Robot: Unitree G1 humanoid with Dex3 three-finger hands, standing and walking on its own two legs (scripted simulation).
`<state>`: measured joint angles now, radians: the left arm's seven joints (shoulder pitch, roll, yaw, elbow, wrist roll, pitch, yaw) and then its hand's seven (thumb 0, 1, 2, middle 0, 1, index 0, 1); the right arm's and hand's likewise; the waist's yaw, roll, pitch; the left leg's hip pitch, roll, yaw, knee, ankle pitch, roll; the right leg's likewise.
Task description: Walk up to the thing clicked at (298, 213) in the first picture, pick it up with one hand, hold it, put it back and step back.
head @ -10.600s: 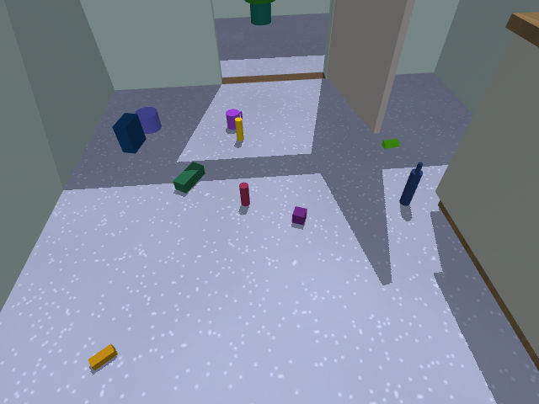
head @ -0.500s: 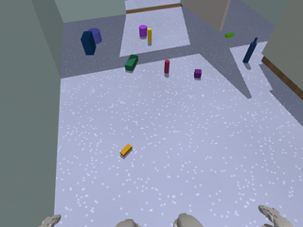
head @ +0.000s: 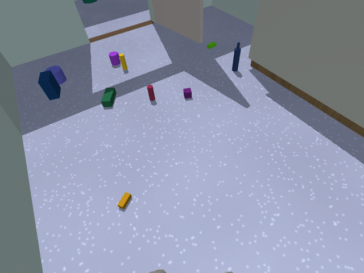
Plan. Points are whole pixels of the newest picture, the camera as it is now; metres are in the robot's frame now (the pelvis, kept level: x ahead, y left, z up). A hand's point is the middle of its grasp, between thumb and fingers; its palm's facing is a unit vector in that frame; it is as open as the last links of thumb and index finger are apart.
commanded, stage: walk up
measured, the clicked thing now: (187, 93) +1.55 +0.04 -0.70
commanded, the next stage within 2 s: stand in 0.90 s
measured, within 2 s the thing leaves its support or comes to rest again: neither
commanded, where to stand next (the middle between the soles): +0.10 +0.00 m, yaw -9 degrees
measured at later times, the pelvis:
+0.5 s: pelvis -0.01 +0.01 +0.01, yaw -8 degrees
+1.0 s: pelvis +0.01 +0.01 +0.04, yaw -10 degrees
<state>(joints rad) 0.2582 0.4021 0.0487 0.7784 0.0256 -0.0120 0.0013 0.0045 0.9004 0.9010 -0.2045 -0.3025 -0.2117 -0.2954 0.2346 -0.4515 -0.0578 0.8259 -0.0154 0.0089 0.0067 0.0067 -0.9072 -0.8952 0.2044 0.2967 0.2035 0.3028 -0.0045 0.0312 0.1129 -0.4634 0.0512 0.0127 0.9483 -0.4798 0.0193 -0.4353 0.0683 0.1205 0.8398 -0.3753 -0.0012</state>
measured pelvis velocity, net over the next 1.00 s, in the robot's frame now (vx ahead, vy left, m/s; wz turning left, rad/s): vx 0.01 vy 0.01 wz -0.18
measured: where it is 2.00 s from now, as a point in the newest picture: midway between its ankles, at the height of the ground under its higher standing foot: outside the picture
